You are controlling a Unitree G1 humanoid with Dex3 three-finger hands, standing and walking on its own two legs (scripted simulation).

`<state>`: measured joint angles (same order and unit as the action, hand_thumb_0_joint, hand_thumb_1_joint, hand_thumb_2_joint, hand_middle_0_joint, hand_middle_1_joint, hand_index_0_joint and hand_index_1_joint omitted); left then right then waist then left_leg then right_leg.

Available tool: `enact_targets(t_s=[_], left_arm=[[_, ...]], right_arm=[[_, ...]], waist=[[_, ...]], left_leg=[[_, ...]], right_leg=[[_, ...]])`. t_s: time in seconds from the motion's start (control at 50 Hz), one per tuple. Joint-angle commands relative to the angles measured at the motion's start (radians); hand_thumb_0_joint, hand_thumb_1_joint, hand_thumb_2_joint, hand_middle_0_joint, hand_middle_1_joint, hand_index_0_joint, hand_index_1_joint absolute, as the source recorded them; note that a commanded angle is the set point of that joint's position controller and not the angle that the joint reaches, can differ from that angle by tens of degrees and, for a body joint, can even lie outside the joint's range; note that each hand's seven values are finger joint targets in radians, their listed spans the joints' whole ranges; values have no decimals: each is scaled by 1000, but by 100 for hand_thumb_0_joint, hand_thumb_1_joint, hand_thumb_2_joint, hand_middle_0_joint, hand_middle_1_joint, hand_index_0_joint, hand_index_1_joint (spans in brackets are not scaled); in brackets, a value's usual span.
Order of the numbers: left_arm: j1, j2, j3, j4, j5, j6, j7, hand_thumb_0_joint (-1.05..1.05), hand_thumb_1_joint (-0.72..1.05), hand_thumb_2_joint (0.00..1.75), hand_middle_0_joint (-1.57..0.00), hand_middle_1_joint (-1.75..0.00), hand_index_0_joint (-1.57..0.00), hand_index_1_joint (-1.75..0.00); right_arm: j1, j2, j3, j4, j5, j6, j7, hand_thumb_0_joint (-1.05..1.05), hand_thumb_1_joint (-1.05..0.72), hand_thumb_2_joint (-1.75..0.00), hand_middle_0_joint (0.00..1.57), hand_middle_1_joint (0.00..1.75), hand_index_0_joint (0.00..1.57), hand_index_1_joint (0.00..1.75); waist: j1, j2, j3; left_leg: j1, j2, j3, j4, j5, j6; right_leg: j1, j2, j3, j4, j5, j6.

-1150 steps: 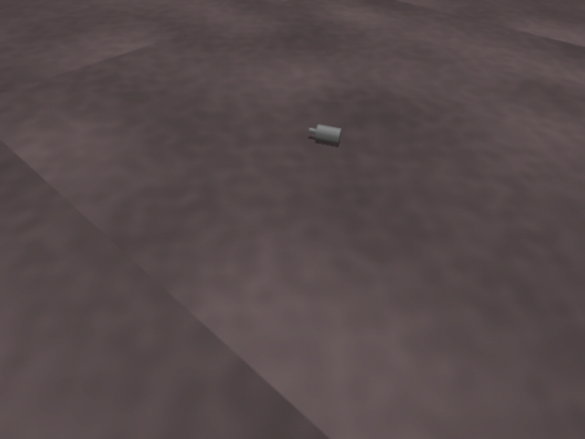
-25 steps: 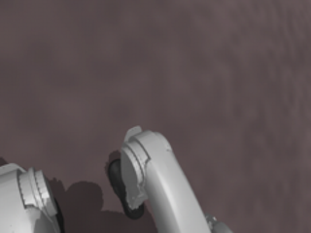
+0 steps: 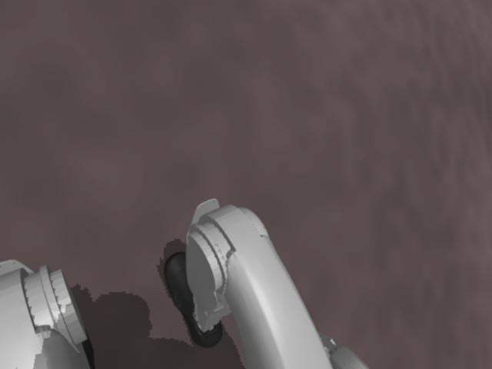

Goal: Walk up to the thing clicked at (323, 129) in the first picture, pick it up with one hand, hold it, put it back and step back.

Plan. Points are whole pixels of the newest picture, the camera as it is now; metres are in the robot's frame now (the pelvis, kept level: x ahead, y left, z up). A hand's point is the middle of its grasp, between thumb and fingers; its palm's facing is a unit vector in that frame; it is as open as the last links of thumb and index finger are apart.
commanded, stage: rest palm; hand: left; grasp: from above
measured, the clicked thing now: out of the picture +0.49 +0.35 -0.27
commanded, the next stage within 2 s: close in 0.14 s
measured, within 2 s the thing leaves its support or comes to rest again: neither
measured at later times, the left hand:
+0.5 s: hand out of the picture +0.48 +0.33 -0.25, palm faces -0.44 -0.13 -0.89, open 12.7 cm
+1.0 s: hand out of the picture +0.48 +0.33 -0.24, palm faces -0.44 -0.10 -0.89, open 11.7 cm
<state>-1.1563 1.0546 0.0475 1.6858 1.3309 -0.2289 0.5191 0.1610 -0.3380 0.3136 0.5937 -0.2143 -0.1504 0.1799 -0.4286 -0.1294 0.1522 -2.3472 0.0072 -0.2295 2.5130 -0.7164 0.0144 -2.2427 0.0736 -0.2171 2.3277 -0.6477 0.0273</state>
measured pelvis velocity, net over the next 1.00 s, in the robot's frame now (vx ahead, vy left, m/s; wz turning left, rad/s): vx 0.00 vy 0.00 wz -0.01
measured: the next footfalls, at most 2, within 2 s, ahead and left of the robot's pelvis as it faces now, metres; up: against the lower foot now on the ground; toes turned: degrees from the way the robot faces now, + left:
none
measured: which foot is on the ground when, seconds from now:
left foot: down 0.00-1.00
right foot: down 0.00-1.00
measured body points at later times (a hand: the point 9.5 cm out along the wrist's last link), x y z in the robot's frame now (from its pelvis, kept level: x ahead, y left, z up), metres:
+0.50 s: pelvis +0.00 +0.00 +0.00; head +0.29 +0.13 +0.32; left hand +0.50 +0.33 -0.19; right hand +0.03 -0.25 -0.04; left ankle +0.06 +0.12 -0.28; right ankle +0.12 -0.11 -0.28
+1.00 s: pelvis +0.00 +0.00 +0.00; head +0.28 +0.13 +0.32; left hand +0.49 +0.33 -0.19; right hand +0.03 -0.24 -0.05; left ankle +0.06 +0.12 -0.28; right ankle +0.12 -0.11 -0.28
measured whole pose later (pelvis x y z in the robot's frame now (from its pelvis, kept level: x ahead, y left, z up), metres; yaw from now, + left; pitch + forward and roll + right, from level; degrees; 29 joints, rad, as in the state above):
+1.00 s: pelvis +0.00 +0.00 +0.00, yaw -1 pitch +28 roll -15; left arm -1.15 1.10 0.04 1.70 1.30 -0.22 0.53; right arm 0.15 -0.34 0.36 0.58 -0.22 -0.18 0.19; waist -0.43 -0.15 0.19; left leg -2.34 0.02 -0.24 2.52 -0.71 0.02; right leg -2.23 0.08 -0.23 2.32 -0.63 0.03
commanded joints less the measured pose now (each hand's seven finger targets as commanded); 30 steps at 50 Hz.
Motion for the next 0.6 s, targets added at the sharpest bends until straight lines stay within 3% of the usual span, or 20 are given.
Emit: enact_targets(t_s=[0.0,0.04,0.08,0.12,0.18,0.22,0.26,0.3,0.38,0.44,0.48,0.58], left_arm=[[-249,209,18,-77,-21,19,57,0,-50,106,-9,-105,-8,-106],[-259,206,21,-82,-26,26,58,0,-50,106,-8,-106,-8,-106],[-298,222,23,-136,-37,25,61,0,-50,107,-9,-107,-8,-107],[-276,247,46,-124,-33,34,64,0,-49,109,-10,-108,-9,-109],[-244,237,50,-82,-33,42,55,0,-47,112,-11,-108,-10,-109],[-246,262,61,-92,-40,44,53,0,-46,112,-13,-108,-11,-110],[-237,272,56,-97,-48,43,50,0,-37,100,-16,-106,-16,-105],[-250,292,73,-152,-46,42,42,0,-36,98,-16,-105,-17,-104],[-248,233,50,-152,-60,38,17,0,-30,95,-20,-103,-21,-102],[-221,219,40,-124,-63,31,2,0,-27,95,-22,-103,-23,-101],[-213,227,31,-117,-61,21,-2,0,-23,96,-25,-102,-27,-101],[-250,220,12,-156,-56,-1,-1,0,-16,90,-29,-102,-31,-99]], right_arm=[[206,-330,-88,16,5,-6,-4,0,-90,-90,20,30,20,30],[197,-337,-90,6,6,-18,-4,0,-90,-90,20,30,20,30],[187,-336,-87,2,10,-24,-4,0,-91,-91,20,30,20,30],[202,-343,-92,11,9,-27,-3,0,-91,-91,20,30,20,30],[212,-347,-82,15,6,-30,1,0,-91,-91,20,30,20,30],[206,-349,-82,9,6,-29,-2,0,-91,-91,20,30,20,30],[195,-345,-82,6,6,-29,-6,0,-90,-90,20,30,20,30],[203,-351,-88,5,7,-28,-6,0,-90,-90,20,30,20,30],[225,-348,-90,22,5,-25,1,0,-90,-90,20,30,20,30],[229,-346,-77,24,4,-19,-1,0,-90,-90,20,30,20,30],[210,-347,-79,15,4,-10,-7,0,-90,-90,20,30,20,30],[199,-348,-72,12,0,-9,-7,0,-90,-90,20,30,20,30]], waist=[[-52,528,-599],[-43,527,-599],[-38,587,-659],[-37,586,-662],[-55,551,-606],[-43,539,-604],[-37,550,-609],[-25,590,-660],[-61,576,-642],[-68,539,-594],[-49,544,-597],[-53,579,-610]], left_leg=[[470,34,67,-261,218,8],[477,36,62,-260,211,4],[539,41,51,-270,247,-4],[536,43,51,-264,255,-4],[488,40,60,-239,265,-1],[466,39,67,-241,235,4],[458,40,73,-255,210,3],[520,43,65,-253,249,-3],[518,44,61,-232,297,-1],[495,44,54,-234,285,-3],[492,43,52,-245,254,-5],[551,49,34,-253,266,-15]], right_leg=[[370,34,-47,-202,249,-50],[343,32,-49,-200,235,-54],[354,29,-54,-189,260,-54],[365,31,-53,-184,269,-54],[364,30,-50,-190,272,-56],[381,33,-47,-205,250,-56],[409,37,-42,-212,234,-57],[405,32,-45,-202,259,-59],[404,29,-51,-203,298,-54],[389,29,-58,-210,280,-55],[389,33,-61,-210,255,-59],[356,30,-70,-197,256,-60]])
